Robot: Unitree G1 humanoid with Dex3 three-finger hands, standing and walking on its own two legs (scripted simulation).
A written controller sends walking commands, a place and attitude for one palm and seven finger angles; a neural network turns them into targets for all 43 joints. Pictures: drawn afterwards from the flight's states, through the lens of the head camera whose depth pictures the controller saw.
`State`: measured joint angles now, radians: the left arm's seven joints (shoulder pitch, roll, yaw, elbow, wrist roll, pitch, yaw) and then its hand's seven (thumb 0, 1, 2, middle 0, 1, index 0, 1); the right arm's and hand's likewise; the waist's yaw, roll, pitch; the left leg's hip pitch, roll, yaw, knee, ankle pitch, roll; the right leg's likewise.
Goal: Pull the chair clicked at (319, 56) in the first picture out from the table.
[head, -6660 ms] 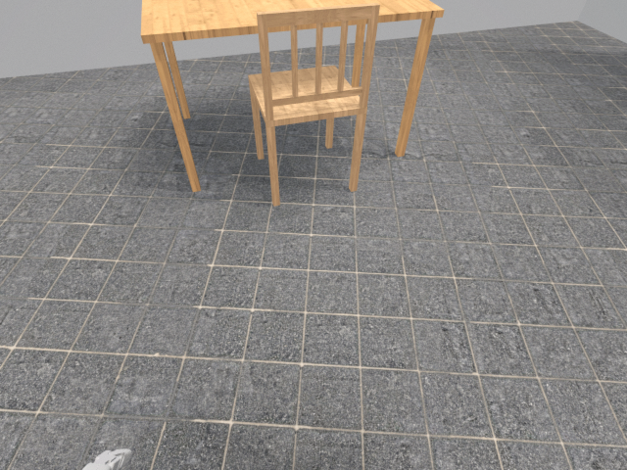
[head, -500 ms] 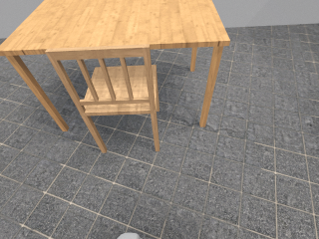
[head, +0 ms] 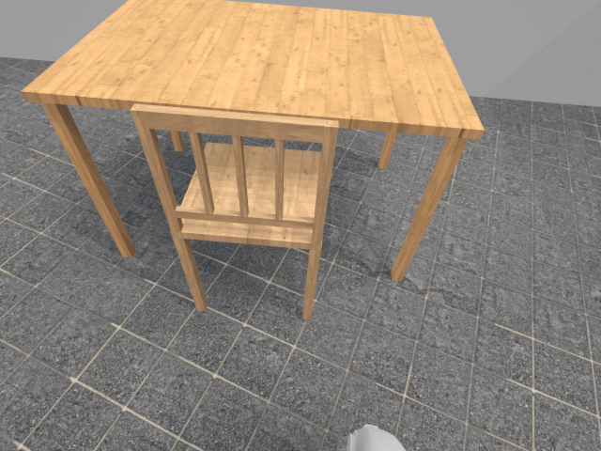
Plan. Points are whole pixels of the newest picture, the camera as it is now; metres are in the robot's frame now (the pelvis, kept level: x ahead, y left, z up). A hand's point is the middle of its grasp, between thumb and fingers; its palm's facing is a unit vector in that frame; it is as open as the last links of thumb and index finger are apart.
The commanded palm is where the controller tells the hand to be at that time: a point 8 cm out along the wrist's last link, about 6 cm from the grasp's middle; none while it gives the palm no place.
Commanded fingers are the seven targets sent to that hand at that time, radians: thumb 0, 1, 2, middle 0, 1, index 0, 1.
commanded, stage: take the last steps up to it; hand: left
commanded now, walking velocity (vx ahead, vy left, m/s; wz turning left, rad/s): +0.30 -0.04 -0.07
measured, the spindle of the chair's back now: (241, 177) +0.71 +0.18 -0.11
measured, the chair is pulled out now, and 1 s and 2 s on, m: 0.00 0.00 0.00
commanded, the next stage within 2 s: come to a stop and stand still in 0.52 s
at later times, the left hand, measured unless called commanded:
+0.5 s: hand (232, 404) +0.22 +0.12 -0.16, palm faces +0.00 -0.97 -0.23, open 7.3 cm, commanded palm none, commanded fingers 0.00 0.90 0.90 -0.20 -0.30 -0.20 -0.30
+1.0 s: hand (221, 383) +0.26 +0.15 -0.18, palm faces +0.00 -0.98 -0.21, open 7.4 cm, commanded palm none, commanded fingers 0.00 0.90 0.90 -0.20 -0.30 -0.20 -0.30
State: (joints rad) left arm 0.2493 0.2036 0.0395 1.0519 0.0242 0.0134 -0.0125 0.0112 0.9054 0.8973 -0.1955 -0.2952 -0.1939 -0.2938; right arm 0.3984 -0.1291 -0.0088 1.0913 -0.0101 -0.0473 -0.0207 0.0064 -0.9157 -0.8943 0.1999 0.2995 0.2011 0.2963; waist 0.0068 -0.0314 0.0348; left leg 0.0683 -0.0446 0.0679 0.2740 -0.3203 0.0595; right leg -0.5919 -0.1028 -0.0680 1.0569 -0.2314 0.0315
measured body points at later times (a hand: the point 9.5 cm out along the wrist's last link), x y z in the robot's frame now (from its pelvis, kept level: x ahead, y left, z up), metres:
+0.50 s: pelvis +0.18 -0.06 +0.00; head +0.20 -0.08 +0.45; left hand +0.22 +0.17 -0.14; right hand +0.21 -0.29 -0.16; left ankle +0.23 +0.10 -0.67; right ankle +0.19 -0.12 -0.74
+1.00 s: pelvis +0.24 -0.04 +0.00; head +0.28 -0.02 +0.45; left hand +0.26 +0.20 -0.16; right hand +0.33 -0.26 -0.15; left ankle +0.30 +0.07 -0.74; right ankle +0.20 -0.17 -0.68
